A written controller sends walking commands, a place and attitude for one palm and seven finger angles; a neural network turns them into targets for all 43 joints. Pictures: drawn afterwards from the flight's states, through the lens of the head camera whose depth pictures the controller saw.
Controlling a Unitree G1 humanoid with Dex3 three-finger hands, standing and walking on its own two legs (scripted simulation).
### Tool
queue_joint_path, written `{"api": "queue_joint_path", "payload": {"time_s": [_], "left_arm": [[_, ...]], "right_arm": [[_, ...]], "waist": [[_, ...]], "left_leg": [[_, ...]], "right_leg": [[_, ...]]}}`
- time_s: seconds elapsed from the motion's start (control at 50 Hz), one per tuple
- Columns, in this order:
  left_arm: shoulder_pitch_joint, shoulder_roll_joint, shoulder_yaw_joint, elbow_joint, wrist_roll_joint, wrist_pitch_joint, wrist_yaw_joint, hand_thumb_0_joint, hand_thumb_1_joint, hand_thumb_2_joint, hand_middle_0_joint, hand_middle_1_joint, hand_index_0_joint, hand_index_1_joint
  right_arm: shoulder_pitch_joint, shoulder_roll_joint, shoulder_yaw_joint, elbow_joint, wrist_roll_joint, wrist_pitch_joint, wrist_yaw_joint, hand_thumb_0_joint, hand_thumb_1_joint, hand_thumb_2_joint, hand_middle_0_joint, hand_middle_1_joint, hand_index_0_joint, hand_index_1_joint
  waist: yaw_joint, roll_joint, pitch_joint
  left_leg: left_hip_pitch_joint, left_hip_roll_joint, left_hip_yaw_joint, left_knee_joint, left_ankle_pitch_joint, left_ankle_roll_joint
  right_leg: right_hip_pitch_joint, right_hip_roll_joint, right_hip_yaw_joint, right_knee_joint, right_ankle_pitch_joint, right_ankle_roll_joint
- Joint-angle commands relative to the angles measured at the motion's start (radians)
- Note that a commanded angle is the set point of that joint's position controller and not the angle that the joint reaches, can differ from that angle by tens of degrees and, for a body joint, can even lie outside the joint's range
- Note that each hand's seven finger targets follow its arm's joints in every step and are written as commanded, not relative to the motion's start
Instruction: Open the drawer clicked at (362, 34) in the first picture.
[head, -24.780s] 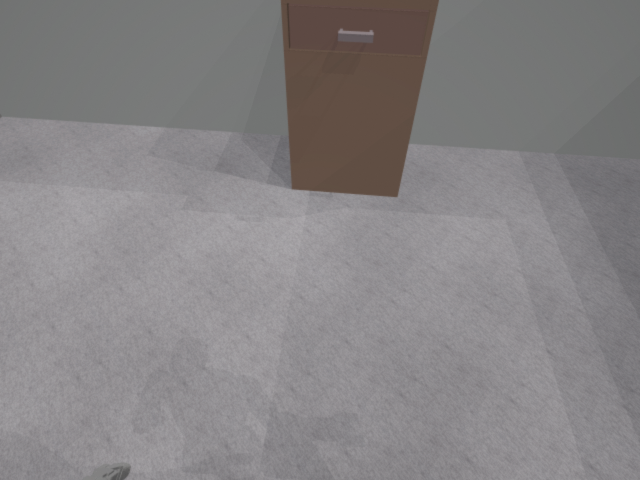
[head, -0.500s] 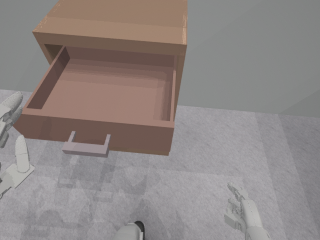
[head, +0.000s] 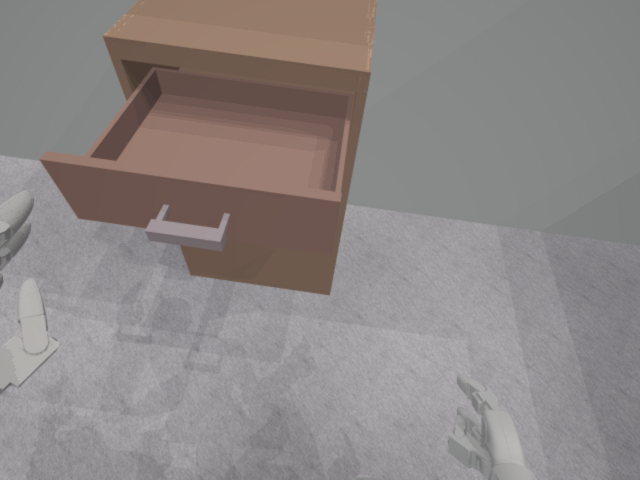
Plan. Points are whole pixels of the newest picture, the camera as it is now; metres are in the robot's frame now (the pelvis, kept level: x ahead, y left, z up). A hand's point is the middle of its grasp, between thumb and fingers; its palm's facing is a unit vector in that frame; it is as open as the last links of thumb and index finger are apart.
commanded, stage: stop stepping back and stand still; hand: left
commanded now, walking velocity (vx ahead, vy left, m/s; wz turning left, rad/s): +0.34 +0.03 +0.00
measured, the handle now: (191, 224) +0.48 +0.23 -0.03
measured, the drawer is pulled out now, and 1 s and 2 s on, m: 0.30 0.30 0.30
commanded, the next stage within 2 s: let the arm hang, fingers relaxed in 0.64 s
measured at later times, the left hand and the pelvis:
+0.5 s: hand (13, 462) +0.12 +0.22 +0.17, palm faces +0.38 -0.79 -0.48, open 7.4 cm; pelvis -0.06 -0.02 +0.00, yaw +2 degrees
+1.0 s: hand out of the picture +0.01 +0.17 -0.16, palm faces +0.07 -0.98 -0.17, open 7.4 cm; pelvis -0.06 -0.01 -0.01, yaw +4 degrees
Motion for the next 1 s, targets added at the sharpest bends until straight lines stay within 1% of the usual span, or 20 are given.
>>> {"api": "queue_joint_path", "payload": {"time_s": [0.0, 0.02, 0.06, 0.08, 0.14, 0.24, 0.3, 0.34, 0.42, 0.46, 0.5, 0.58, 0.64, 0.7, 0.72, 0.76, 0.8, 0.86, 0.9, 0.98], "left_arm": [[0.035, 0.092, 0.107, -0.136, 0.001, -0.039, 0.025, 0.000, 0.900, 0.900, -0.200, -0.300, -0.200, -0.300], [-0.003, 0.092, 0.087, -0.125, 0.005, -0.046, 0.022, 0.000, 0.900, 0.900, -0.200, -0.300, -0.200, -0.300], [-0.046, 0.105, 0.088, -0.073, 0.005, -0.032, 0.026, 0.000, 0.900, 0.900, -0.200, -0.300, -0.200, -0.300], [-0.040, 0.090, 0.066, -0.065, 0.004, -0.024, 0.028, 0.000, 0.900, 0.900, -0.200, -0.300, -0.200, -0.300], [-0.031, 0.085, 0.053, -0.044, 0.014, -0.025, 0.033, 0.000, 0.900, 0.900, -0.200, -0.300, -0.200, -0.300], [-0.032, 0.098, 0.040, -0.122, 0.043, -0.041, 0.054, 0.000, 0.900, 0.900, -0.200, -0.300, -0.200, -0.300], [-0.052, 0.113, 0.058, -0.194, 0.036, -0.062, 0.058, 0.000, 0.900, 0.900, -0.200, -0.300, -0.200, -0.300], [-0.018, 0.115, 0.079, -0.137, 0.043, -0.044, 0.052, 0.000, 0.900, 0.900, -0.200, -0.300, -0.200, -0.300], [-0.014, 0.094, 0.064, -0.096, 0.031, -0.048, 0.039, 0.000, 0.900, 0.900, -0.200, -0.300, -0.200, -0.300], [-0.044, 0.103, 0.070, -0.053, 0.030, -0.059, 0.030, 0.000, 0.900, 0.900, -0.200, -0.300, -0.200, -0.300], [-0.035, 0.089, 0.059, -0.041, 0.022, -0.050, 0.033, 0.000, 0.900, 0.900, -0.200, -0.300, -0.200, -0.300], [-0.045, 0.091, 0.048, -0.044, 0.030, -0.061, 0.036, 0.000, 0.900, 0.900, -0.200, -0.300, -0.200, -0.300], [-0.044, 0.086, 0.036, -0.081, 0.031, -0.054, 0.048, 0.000, 0.900, 0.900, -0.200, -0.300, -0.200, -0.300], [-0.079, 0.090, 0.026, -0.134, 0.026, -0.055, 0.049, 0.000, 0.900, 0.900, -0.200, -0.300, -0.200, -0.300], [-0.162, -0.116, -0.336, 0.757, 0.131, 0.116, -0.101, 0.000, 0.900, 0.900, -0.200, -0.300, -0.200, -0.300], [-0.180, -0.163, -0.300, 0.829, 0.102, 0.203, -0.131, 0.000, 0.900, 0.900, -0.200, -0.300, -0.200, -0.300], [-0.245, -0.156, -0.313, 0.932, 0.105, 0.201, -0.134, 0.000, 0.900, 0.900, -0.200, -0.300, -0.200, -0.300], [-0.306, -0.096, -0.315, 1.135, 0.104, 0.203, -0.133, 0.000, 0.900, 0.900, -0.200, -0.300, -0.200, -0.300], [-0.382, -0.086, -0.326, 1.265, 0.096, 0.213, -0.124, 0.000, 0.900, 0.900, -0.200, -0.300, -0.200, -0.300], [-0.390, -0.121, -0.350, 1.489, 0.083, 0.216, -0.123, 0.000, 0.900, 0.900, -0.200, -0.300, -0.200, -0.300]], "right_arm": [[-0.023, -0.172, -0.041, -0.136, 0.022, -0.045, -0.007, 0.000, -0.900, -0.900, 0.200, 0.300, 0.200, 0.300], [-0.029, -0.167, -0.032, -0.143, 0.027, -0.042, -0.010, 0.000, -0.900, -0.900, 0.200, 0.300, 0.200, 0.300], [-0.016, -0.165, -0.042, -0.148, 0.031, -0.028, -0.015, 0.000, -0.900, -0.900, 0.200, 0.300, 0.200, 0.300], [-0.015, -0.165, -0.050, -0.138, 0.028, -0.020, -0.014, 0.000, -0.900, -0.900, 0.200, 0.300, 0.200, 0.300], [-0.045, -0.157, -0.031, -0.119, 0.013, -0.006, -0.019, 0.000, -0.900, -0.900, 0.200, 0.300, 0.200, 0.300], [-0.017, -0.159, -0.025, -0.114, 0.007, -0.041, -0.040, 0.000, -0.900, -0.900, 0.200, 0.300, 0.200, 0.300], [-0.014, -0.199, -0.046, -0.146, 0.001, -0.064, -0.037, 0.000, -0.900, -0.900, 0.200, 0.300, 0.200, 0.300], [-0.004, -0.153, -0.033, -0.120, 0.001, -0.065, -0.030, 0.000, -0.900, -0.900, 0.200, 0.300, 0.200, 0.300], [-0.020, -0.181, -0.030, -0.105, 0.011, -0.067, -0.029, 0.000, -0.900, -0.900, 0.200, 0.300, 0.200, 0.300], [-0.018, -0.181, -0.039, -0.106, 0.014, -0.060, -0.027, 0.000, -0.900, -0.900, 0.200, 0.300, 0.200, 0.300], [-0.003, -0.181, -0.063, -0.112, 0.026, -0.036, -0.021, 0.000, -0.900, -0.900, 0.200, 0.300, 0.200, 0.300], [-0.011, -0.150, -0.031, -0.109, 0.010, -0.014, -0.022, 0.000, -0.900, -0.900, 0.200, 0.300, 0.200, 0.300], [-0.017, -0.146, -0.018, -0.113, 0.005, -0.018, -0.037, 0.000, -0.900, -0.900, 0.200, 0.300, 0.200, 0.300], [-0.035, -0.187, -0.034, -0.133, 0.008, -0.031, -0.043, 0.000, -0.900, -0.900, 0.200, 0.300, 0.200, 0.300], [-0.012, -0.290, -0.073, 0.129, -0.007, -0.066, 0.054, 0.000, -0.900, -0.900, 0.200, 0.300, 0.200, 0.300], [0.062, -0.180, -0.037, 0.109, -0.014, 0.018, 0.037, 0.000, -0.900, -0.900, 0.200, 0.300, 0.200, 0.300], [0.046, -0.165, -0.026, 0.106, -0.027, 0.026, 0.028, 0.000, -0.900, -0.900, 0.200, 0.300, 0.200, 0.300], [0.050, -0.161, -0.028, 0.140, -0.016, 0.063, 0.012, 0.000, -0.900, -0.900, 0.200, 0.300, 0.200, 0.300], [0.068, -0.149, -0.029, 0.193, -0.018, 0.086, 0.008, 0.000, -0.900, -0.900, 0.200, 0.300, 0.200, 0.300], [0.072, -0.134, -0.006, 0.297, -0.018, 0.086, 0.000, 0.000, -0.900, -0.900, 0.200, 0.300, 0.200, 0.300]], "waist": [[0.002, 0.220, -0.101], [-0.010, 0.139, -0.088], [-0.024, -0.120, -0.086], [-0.017, -0.176, -0.085], [-0.036, -0.080, -0.082], [-0.024, 0.000, -0.095], [-0.007, 0.330, -0.104], [-0.019, 0.321, -0.048], [-0.006, 0.165, -0.029], [-0.024, 0.040, -0.030], [-0.013, -0.094, -0.030], [-0.021, -0.041, -0.071], [-0.017, 0.024, -0.080], [-0.003, 0.140, -0.074], [-0.059, 0.178, 0.012], [-0.021, 0.167, -0.076], [0.004, -0.033, -0.130], [0.009, -0.195, -0.121], [-0.009, -0.054, -0.061], [0.009, 0.185, 0.018]], "left_leg": [[-0.069, 0.152, -0.064, -0.089, 0.008, 0.101], [-0.122, 0.092, -0.056, -0.049, -0.185, 0.081], [-0.104, -0.054, -0.017, 0.258, -0.242, 0.035], [-0.094, -0.066, -0.048, 0.399, -0.197, 0.039], [-0.115, -0.049, -0.068, 0.393, -0.129, 0.041], [0.110, -0.042, 0.006, -0.108, -0.122, 0.092], [0.141, 0.210, -0.330, -0.268, -0.072, 0.186], [-0.020, 0.208, -0.339, -0.315, -0.259, 0.208], [-0.098, 0.119, -0.176, -0.125, -0.030, 0.143], [-0.159, 0.020, -0.094, -0.003, -0.128, 0.092], [-0.165, -0.059, -0.027, 0.266, -0.208, 0.056], [-0.091, -0.024, -0.051, 0.207, -0.141, 0.056], [0.098, -0.040, -0.018, -0.066, -0.044, 0.073], [0.129, 0.083, -0.159, -0.165, 0.036, 0.112], [-0.039, 0.119, -0.210, -0.025, 0.124, 0.112], [-0.124, 0.134, -0.240, -0.079, 0.049, 0.150], [-0.097, 0.101, -0.228, -0.029, 0.175, 0.137], [-0.021, -0.049, -0.069, 0.114, 0.056, 0.064], [0.064, -0.041, -0.063, 0.073, 0.037, 0.055], [0.016, 0.044, -0.161, -0.131, 0.044, 0.087]], "right_leg": [[0.263, -0.026, -0.018, -0.293, 0.130, 0.008], [0.317, -0.058, 0.008, -0.391, 0.166, 0.002], [0.140, -0.267, 0.372, -0.587, -0.152, -0.106], [0.101, -0.328, 0.435, -0.630, -0.200, -0.128], [0.086, -0.293, 0.297, -0.567, -0.127, -0.144], [0.080, -0.215, 0.177, -0.481, -0.164, -0.121], [0.050, 0.004, -0.031, -0.049, 0.006, -0.029], [0.055, -0.008, 0.000, 0.079, -0.053, -0.029], [0.277, -0.023, -0.022, -0.326, 0.109, -0.021], [0.324, -0.129, 0.172, -0.438, 0.133, -0.078], [0.208, -0.300, 0.482, -0.625, -0.215, -0.126], [0.200, -0.285, 0.286, -0.551, 0.059, -0.170], [0.146, -0.204, 0.191, -0.520, 0.005, -0.109], [0.168, -0.082, 0.120, -0.396, 0.140, -0.032], [0.038, -0.105, -0.004, -0.167, 0.220, -0.043], [0.123, -0.055, 0.016, -0.111, 0.065, -0.044], [0.184, -0.059, 0.039, -0.160, 0.192, -0.054], [0.236, -0.223, 0.183, -0.342, 0.524, -0.128], [0.157, -0.215, 0.176, -0.376, 0.425, -0.152], [0.196, -0.090, 0.099, -0.391, 0.175, -0.081]]}}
